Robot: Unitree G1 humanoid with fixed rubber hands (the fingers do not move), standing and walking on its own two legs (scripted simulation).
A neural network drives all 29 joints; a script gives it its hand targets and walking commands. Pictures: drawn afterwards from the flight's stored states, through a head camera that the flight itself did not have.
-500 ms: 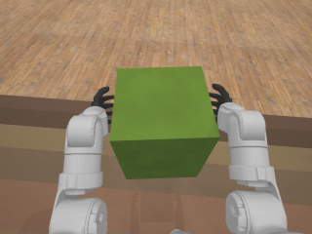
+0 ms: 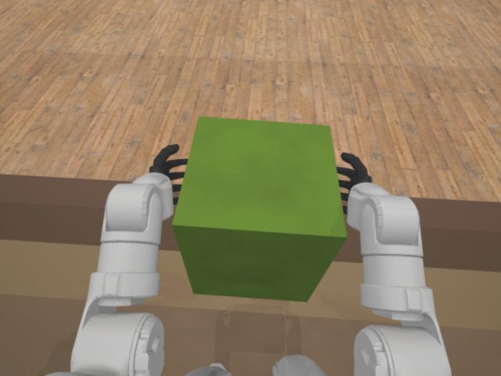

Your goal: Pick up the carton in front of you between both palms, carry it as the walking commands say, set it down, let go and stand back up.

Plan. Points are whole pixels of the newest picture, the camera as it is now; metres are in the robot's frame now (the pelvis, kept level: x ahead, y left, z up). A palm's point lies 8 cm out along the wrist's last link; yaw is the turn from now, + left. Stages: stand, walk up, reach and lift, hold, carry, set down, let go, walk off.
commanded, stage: carry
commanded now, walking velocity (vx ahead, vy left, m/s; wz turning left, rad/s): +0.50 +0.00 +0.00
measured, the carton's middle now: (256, 215) +0.36 -0.02 +0.02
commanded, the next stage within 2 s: none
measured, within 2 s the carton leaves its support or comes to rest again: neither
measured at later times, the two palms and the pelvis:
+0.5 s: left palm (193, 122) +0.67 +0.13 -0.03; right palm (311, 112) +0.70 -0.17 -0.03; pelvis +0.34 -0.06 -0.12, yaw +0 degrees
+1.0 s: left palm (214, 83) +1.04 +0.10 -0.16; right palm (298, 87) +1.01 -0.20 -0.16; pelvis +0.68 -0.01 -0.24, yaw +0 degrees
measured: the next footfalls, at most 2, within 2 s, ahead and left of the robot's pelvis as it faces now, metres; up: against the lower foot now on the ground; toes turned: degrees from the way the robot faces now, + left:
right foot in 0.30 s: +0.37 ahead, -0.10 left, -0.12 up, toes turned -1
left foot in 0.76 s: +0.69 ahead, +0.03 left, -0.24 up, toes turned +0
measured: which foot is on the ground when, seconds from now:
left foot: down 0.00-0.32, up 0.34-0.74, down 0.76-1.00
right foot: up 0.00-0.28, down 0.30-0.76, up 0.78-1.00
